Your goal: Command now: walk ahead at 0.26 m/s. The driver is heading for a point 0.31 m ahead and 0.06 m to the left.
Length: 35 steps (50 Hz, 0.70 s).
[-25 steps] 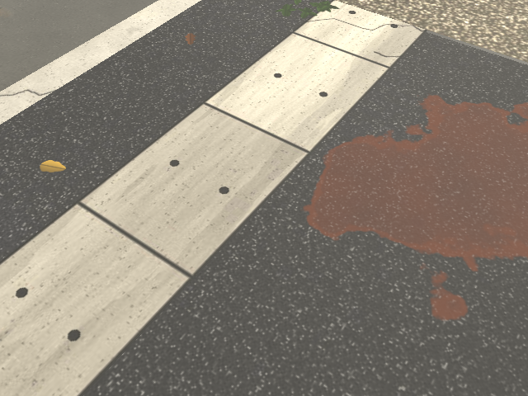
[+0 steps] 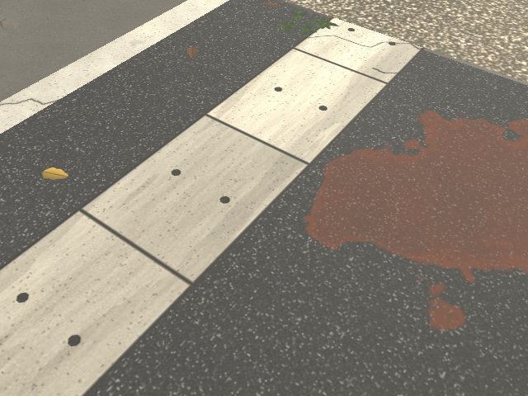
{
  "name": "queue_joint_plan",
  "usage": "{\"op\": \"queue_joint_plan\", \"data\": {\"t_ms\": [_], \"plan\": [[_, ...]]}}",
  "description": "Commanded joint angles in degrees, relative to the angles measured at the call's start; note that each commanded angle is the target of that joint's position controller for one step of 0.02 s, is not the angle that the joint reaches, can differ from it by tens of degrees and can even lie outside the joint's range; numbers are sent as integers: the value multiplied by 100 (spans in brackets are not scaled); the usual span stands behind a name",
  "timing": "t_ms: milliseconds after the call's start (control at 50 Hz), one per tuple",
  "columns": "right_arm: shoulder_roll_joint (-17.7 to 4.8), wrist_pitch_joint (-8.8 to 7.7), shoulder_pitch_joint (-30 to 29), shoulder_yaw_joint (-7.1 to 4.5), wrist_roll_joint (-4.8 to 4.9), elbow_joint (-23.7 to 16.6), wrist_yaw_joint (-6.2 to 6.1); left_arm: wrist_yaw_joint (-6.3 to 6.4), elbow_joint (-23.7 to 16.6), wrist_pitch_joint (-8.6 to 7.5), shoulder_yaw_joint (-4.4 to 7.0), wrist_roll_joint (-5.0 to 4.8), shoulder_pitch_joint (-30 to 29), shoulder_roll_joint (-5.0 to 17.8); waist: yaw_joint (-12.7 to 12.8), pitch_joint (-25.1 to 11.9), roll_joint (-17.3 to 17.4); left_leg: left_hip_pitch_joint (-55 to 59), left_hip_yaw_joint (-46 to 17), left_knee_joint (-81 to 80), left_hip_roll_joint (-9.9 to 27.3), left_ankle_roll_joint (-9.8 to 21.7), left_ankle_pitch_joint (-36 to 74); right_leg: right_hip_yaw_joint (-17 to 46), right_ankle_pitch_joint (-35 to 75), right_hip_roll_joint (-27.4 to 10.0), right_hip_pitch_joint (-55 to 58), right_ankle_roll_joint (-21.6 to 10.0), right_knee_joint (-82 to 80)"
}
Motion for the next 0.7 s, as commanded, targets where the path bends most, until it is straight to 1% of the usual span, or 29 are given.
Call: {"op": "queue_joint_plan", "data": {"t_ms": [20,40,60,80,100,120,140,160,180,200,240,260,280,340,380,400,440,460,500,520,540,560,580,600,620,640,660,680,700], "plan": [[-520,-279,-455,-103,78,-439,105,20,-285,-206,252,-37,-33,1126,58,705,-783,-1415,-131,702,386,230,-530,2841,-2398,-2083,-142,-1085,-2317],[-514,-322,-362,-111,81,-390,134,15,-374,-217,254,-102,-246,1107,-63,625,-692,-1051,-64,180,420,281,-368,2389,-1967,-1879,-249,-901,-2263],[-460,-357,-123,-119,61,-253,157,6,-455,-202,256,-162,-512,1110,-254,501,-630,-295,148,-524,300,302,117,1792,-1530,-1528,-589,-709,-2107],[-371,-379,284,-135,21,-14,177,-2,-490,-159,259,-207,-632,1102,-449,344,-550,581,492,-1205,43,255,997,1261,-1287,-1191,-962,-586,-1785],[-339,-368,727,-167,-27,234,192,-13,-490,-125,230,-189,-580,975,-564,251,-387,1222,689,-1463,-232,144,1416,902,-1189,-910,-1274,-512,-1286],[-362,-349,1149,-192,-42,387,202,-37,-504,-127,151,-143,-541,724,-676,132,-9,1747,370,-1688,-98,139,1242,591,-1085,-652,-1638,-366,-522],[-684,-352,1650,-248,-36,405,155,-108,-599,-159,-3,-22,-568,225,-787,-114,1263,2191,-1481,-2554,1149,475,185,-44,-987,-180,-2291,39,1458],[-1296,-434,1788,-317,-74,353,239,-96,-861,-243,26,-99,-685,242,-731,78,1740,2060,-3649,-3368,2145,1352,-1168,157,-1614,203,-3320,69,2705],[-1184,-541,1335,-266,-113,262,267,-86,-944,-320,63,-270,-826,480,-537,583,1140,1573,-4013,-3609,2354,1583,-2049,607,-1356,-212,-3786,-31,3441],[-884,-619,872,-179,-77,95,274,-109,-906,-383,102,-308,-732,654,-337,868,820,1503,-3417,-3579,2103,1348,-1644,695,-670,-473,-4009,-97,3581],[-695,-648,561,-104,-56,-31,312,-124,-740,-454,177,-117,-574,753,-196,709,644,1557,-2184,-3526,1553,898,16,565,268,-704,-3742,-51,3185],[-540,-628,660,-56,-75,-19,306,-155,-735,-460,197,-64,-649,735,-228,630,639,1563,-1734,-3538,1368,780,713,488,589,-753,-3547,11,2948],[-463,-606,858,-26,-95,33,282,-187,-735,-451,189,-49,-715,620,-278,552,653,1599,-1394,-3534,1239,760,1347,358,839,-734,-3430,85,2783],[-569,-489,1002,-2,-169,68,159,-209,-898,-401,110,-29,-1122,276,-297,549,543,1332,-502,-3258,960,732,4068,5,1194,-521,-2990,322,1863],[-671,-417,1046,4,-188,68,94,-224,-1047,-385,29,-40,-1545,80,-390,488,572,909,-87,-3138,748,626,4757,-235,1603,-290,-2245,367,956],[-732,-394,1165,-5,-177,111,78,-239,-1092,-367,17,-50,-1688,72,-441,443,641,858,-39,-3072,751,623,4856,-298,1764,-194,-1985,371,712],[-767,-359,1221,-18,-126,172,68,-271,-1149,-328,19,-74,-1789,148,-406,399,734,937,-77,-2906,894,656,5023,-217,1931,-137,-1694,276,416],[-759,-344,1143,-26,-100,173,66,-282,-1162,-322,35,-75,-1765,227,-320,363,769,1052,-121,-2782,987,642,5161,-113,1941,-141,-1601,181,301],[-787,-311,857,-64,-76,119,47,-290,-1057,-345,132,-15,-1341,513,13,105,808,1370,-229,-2319,1122,540,5651,23,1796,-80,-1203,-48,107],[-791,-287,684,-78,-65,74,40,-282,-887,-371,206,29,-859,653,287,-151,745,1470,-201,-1822,1037,454,6000,-43,2016,32,-679,-188,-185],[-761,-273,759,-73,-90,69,60,-256,-708,-392,288,76,-358,829,499,-493,501,1369,-94,-1085,770,289,5852,-30,2917,-27,125,-315,-515],[-584,-301,1095,-14,-250,1,91,-217,-586,-383,343,188,199,1162,449,-1250,-150,271,-27,117,441,94,4009,799,5310,-921,1869,-636,132],[65,-293,1992,175,-216,198,130,-217,-492,-299,269,220,378,1059,130,-2276,-1415,-930,38,2027,-315,-260,-527,2424,6291,-2370,3182,-1799,49],[-291,-280,1827,69,-80,315,152,-264,-469,-262,157,112,338,648,252,-2379,-900,-909,-647,2757,-307,-336,-1304,2871,5054,-2285,2563,-1876,-456],[-514,-250,1239,-13,45,127,136,-253,-571,-266,122,19,-323,585,144,-1374,-658,-1264,-526,2921,-82,-356,-1088,2287,3996,-2050,1616,-1617,-794],[-492,-196,850,-27,40,44,73,-225,-641,-276,64,36,-780,432,33,-817,-348,-1313,-376,2747,108,-384,-759,1886,3251,-1789,866,-1379,-1063],[-454,-115,696,-57,-17,22,1,-213,-656,-286,16,81,-1052,327,-92,-478,-213,-1127,-346,2371,253,-426,-498,1559,2780,-1604,154,-1214,-1279],[-363,-38,744,-57,-63,10,-48,-200,-621,-279,17,144,-1190,354,-252,-356,-357,-717,-352,1863,370,-441,-322,1308,2351,-1425,-391,-1075,-1415],[-268,10,750,-42,-82,5,-82,-191,-589,-251,26,191,-1251,380,-319,-293,-476,-433,-253,1298,340,-448,-312,1147,2065,-1270,-694,-1003,-1504]]}}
